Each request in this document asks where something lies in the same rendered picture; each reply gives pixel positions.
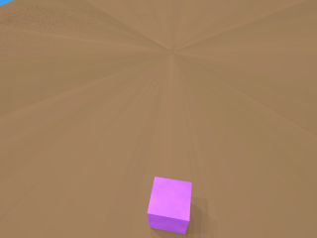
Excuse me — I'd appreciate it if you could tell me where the carton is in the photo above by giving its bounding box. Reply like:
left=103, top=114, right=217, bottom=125
left=148, top=177, right=192, bottom=234

